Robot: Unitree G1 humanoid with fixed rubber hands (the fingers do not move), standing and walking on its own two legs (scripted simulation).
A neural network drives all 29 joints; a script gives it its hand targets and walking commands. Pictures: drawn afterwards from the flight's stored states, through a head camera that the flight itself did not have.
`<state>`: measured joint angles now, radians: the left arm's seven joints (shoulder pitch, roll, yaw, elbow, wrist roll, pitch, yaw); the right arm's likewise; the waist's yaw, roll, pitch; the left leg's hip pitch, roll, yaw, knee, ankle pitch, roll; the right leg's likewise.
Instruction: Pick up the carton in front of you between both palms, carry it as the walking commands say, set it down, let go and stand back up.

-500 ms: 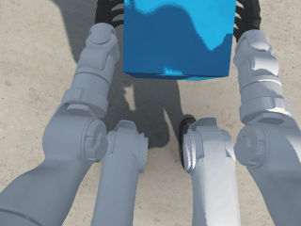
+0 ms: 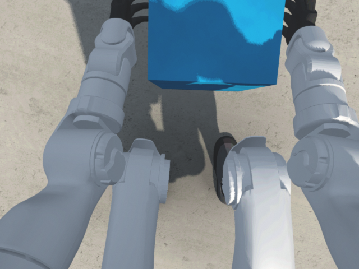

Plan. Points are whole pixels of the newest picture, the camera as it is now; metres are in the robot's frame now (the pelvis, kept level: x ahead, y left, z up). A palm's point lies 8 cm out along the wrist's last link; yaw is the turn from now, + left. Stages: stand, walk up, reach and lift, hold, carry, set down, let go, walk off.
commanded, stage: set down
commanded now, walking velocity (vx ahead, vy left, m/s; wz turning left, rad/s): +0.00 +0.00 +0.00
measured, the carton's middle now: (207, 39) +0.51 -0.07 -0.25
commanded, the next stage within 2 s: let go in 1.50 s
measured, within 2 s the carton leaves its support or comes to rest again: neither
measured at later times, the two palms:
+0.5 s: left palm (104, 24) +0.53 +0.13 -0.18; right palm (317, 33) +0.50 -0.26 -0.18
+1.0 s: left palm out of the picture +0.54 +0.12 -0.01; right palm out of the picture +0.51 -0.26 -0.02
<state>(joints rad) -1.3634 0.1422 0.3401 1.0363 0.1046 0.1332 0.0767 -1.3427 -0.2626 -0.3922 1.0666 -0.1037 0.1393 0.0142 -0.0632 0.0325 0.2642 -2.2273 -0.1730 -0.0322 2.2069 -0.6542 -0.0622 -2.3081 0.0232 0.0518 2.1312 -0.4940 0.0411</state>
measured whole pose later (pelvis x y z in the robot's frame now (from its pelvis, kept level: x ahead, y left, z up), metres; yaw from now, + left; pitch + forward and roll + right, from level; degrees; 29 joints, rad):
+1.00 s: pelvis +0.01 -0.01 +0.10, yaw +0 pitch +46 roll +2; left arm -1.17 0.24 0.21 0.89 -0.06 0.13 0.11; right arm -1.15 -0.32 -0.27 0.91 0.07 0.11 -0.04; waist -0.05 0.02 0.00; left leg -2.05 -0.08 -0.02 1.85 -0.59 -0.04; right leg -2.14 0.02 0.04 1.80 -0.45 0.01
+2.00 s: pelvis +0.10 -0.02 +0.35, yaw -2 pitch +29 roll +1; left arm -0.30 0.15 0.16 0.60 0.05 0.04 0.00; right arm -0.28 -0.21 -0.17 0.59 -0.03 0.03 0.07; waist -0.03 0.00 -0.09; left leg -0.94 -0.03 -0.07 0.78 -0.35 -0.03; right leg -1.01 0.03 0.04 0.78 -0.27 -0.01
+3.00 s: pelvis +0.15 -0.01 +0.39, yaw -7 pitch +2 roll -1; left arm 0.33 0.26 0.04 0.70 0.03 -0.06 0.00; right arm 0.28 -0.29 -0.04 0.59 -0.04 -0.03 -0.03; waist -0.01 0.02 -0.04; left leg -0.19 0.03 0.03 0.56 -0.41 0.00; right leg -0.29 0.07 0.10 0.56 -0.31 0.00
